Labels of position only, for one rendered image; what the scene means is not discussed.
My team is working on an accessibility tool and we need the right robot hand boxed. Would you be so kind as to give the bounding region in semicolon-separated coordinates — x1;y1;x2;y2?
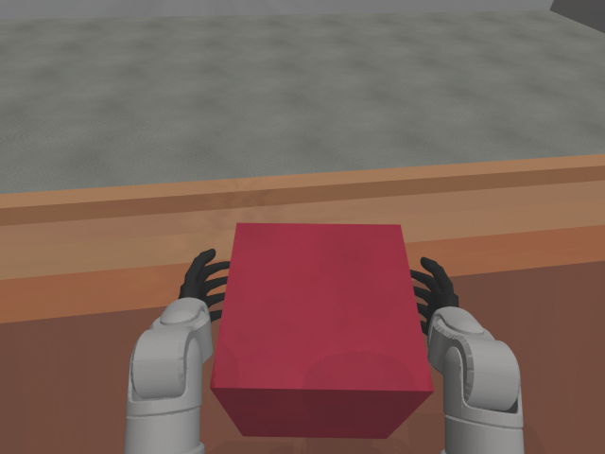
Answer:
410;257;459;336

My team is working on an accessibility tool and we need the right robot forearm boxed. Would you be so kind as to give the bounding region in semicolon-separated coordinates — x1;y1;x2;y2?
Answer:
427;306;525;454

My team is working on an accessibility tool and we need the left robot forearm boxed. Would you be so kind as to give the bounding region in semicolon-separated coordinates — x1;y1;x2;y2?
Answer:
124;298;213;454

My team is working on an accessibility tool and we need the carton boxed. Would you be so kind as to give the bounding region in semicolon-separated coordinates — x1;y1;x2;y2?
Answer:
210;223;434;439

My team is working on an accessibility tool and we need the left robot hand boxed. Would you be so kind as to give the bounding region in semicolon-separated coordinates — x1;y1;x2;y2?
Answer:
178;249;231;322

